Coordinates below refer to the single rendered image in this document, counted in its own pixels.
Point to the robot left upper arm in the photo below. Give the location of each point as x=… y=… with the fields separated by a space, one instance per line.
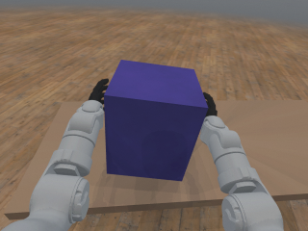
x=58 y=202

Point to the robot left forearm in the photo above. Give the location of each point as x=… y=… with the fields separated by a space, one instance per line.
x=73 y=157

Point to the table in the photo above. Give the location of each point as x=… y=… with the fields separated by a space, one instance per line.
x=273 y=134

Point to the carton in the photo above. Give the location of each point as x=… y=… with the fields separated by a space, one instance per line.
x=153 y=116

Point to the robot right upper arm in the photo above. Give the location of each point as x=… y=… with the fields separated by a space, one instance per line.
x=250 y=211

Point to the right robot hand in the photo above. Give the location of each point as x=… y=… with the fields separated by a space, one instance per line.
x=211 y=105

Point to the left robot hand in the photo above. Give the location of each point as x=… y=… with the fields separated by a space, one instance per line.
x=97 y=93

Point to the robot right forearm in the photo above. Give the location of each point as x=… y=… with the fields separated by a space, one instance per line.
x=235 y=175

